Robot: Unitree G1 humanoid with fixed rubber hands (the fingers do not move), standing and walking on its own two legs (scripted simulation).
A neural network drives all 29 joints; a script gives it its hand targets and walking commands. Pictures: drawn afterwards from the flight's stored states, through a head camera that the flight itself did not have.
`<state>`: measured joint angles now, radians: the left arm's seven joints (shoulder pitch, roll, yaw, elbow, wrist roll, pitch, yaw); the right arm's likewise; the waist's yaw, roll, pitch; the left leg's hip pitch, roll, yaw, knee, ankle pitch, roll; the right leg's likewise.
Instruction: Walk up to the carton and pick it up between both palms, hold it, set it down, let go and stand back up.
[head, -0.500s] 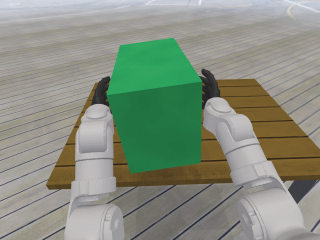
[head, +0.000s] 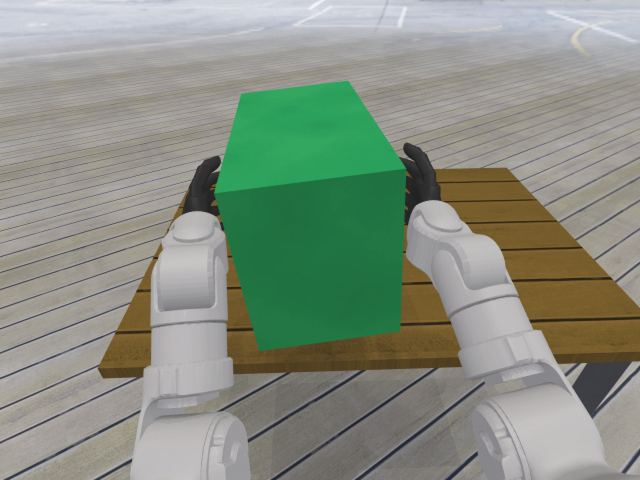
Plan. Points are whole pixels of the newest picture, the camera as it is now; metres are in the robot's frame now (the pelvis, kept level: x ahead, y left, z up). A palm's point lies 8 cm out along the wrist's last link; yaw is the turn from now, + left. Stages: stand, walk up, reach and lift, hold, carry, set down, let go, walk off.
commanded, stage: hold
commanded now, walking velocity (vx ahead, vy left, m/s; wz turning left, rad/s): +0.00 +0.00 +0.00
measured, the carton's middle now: (310, 196) +0.43 +0.00 +0.22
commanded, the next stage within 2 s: none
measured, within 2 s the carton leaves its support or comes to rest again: neither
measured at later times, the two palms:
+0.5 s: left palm (210, 213) +0.37 +0.12 +0.24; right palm (428, 198) +0.36 -0.13 +0.25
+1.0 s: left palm (212, 214) +0.38 +0.12 +0.23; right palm (424, 206) +0.37 -0.13 +0.23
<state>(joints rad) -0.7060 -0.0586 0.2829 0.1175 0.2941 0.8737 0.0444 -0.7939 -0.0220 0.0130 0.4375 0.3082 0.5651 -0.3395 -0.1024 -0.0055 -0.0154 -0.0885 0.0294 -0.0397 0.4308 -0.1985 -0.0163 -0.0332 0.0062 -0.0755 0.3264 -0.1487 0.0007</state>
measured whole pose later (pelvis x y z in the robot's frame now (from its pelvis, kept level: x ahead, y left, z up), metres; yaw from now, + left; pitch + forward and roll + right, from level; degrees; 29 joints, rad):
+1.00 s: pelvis +0.01 +0.00 +0.00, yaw +0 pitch -7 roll -1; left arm -0.74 -0.05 0.29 0.16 0.29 0.86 0.04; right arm -0.82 -0.04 0.04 0.48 0.33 0.53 -0.34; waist -0.11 0.00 -0.01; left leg -0.10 0.03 -0.04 0.42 -0.20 -0.02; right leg -0.04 0.01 -0.08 0.33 -0.16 0.00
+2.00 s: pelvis -0.01 +0.00 +0.00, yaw -1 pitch -8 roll -1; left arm -0.82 -0.04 0.34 0.30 0.30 0.82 0.04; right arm -0.91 -0.01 -0.06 0.61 0.25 0.53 -0.31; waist -0.09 -0.01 -0.02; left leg -0.10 0.03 -0.03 0.40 -0.16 -0.02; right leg -0.07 0.01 -0.06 0.33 -0.13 -0.01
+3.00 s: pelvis +0.01 +0.00 +0.00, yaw +0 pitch -8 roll -2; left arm -0.66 -0.06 0.27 0.04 0.30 0.89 0.04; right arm -0.77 -0.02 0.04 0.39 0.31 0.55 -0.34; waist -0.11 -0.01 0.00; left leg -0.08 0.03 -0.05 0.43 -0.21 -0.02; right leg -0.02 0.01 -0.08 0.33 -0.16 0.00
